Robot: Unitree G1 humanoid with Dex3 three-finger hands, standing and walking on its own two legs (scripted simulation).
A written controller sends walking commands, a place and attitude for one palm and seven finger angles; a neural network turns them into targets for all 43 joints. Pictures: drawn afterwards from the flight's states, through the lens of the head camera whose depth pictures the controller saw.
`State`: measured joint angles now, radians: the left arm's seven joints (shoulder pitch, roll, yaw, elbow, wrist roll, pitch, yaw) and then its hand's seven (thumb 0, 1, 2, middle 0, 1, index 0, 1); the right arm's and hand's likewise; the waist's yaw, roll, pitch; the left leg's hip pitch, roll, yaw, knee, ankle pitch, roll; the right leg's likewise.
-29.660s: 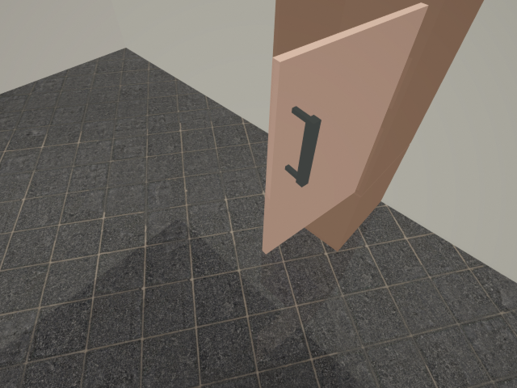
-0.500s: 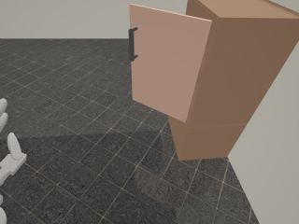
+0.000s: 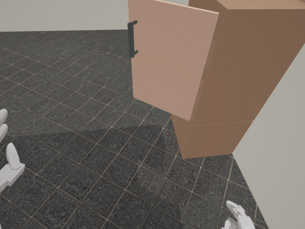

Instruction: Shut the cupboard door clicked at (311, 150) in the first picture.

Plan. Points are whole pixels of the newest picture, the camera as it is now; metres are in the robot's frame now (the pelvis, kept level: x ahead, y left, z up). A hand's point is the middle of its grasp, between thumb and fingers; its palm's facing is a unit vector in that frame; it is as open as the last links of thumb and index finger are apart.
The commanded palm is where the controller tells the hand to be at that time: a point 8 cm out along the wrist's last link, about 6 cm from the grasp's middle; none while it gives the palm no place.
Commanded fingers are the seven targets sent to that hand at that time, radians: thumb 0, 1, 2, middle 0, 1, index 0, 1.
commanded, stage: stop stepping back and stand still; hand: left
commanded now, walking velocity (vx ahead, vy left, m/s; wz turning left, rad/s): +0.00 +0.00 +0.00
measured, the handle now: (133, 39) +0.92 +0.15 +0.07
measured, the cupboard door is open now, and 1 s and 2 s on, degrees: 53 53 53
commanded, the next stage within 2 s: let the arm hang, fingers relaxed in 0.12 s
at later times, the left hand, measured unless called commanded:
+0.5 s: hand out of the picture +0.05 +0.19 -0.15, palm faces -0.03 -0.98 -0.18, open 7.4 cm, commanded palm none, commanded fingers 0.00 0.90 0.90 -0.20 -0.30 -0.20 -0.30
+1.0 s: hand out of the picture -0.07 +0.22 -0.17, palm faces +0.02 -0.97 -0.24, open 7.4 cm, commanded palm none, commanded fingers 0.00 0.90 0.90 -0.20 -0.30 -0.20 -0.30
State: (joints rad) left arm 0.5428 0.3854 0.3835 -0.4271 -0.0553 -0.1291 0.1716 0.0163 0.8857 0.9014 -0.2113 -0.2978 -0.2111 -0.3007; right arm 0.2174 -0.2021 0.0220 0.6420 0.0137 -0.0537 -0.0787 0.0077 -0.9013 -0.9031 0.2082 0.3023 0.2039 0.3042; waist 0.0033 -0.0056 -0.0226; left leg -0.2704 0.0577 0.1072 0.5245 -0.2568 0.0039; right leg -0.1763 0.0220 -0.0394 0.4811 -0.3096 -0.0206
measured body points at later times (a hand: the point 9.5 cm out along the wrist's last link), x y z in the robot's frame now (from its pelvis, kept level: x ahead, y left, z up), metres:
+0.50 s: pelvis -0.04 +0.02 -0.01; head -0.02 +0.02 +0.44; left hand +0.05 +0.24 -0.14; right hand +0.07 -0.22 -0.14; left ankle +0.01 +0.11 -0.74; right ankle -0.03 -0.10 -0.74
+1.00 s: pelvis -0.04 +0.03 +0.00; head -0.05 +0.02 +0.45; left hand -0.07 +0.27 -0.15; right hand -0.04 -0.20 -0.16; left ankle +0.01 +0.11 -0.74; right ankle -0.03 -0.10 -0.74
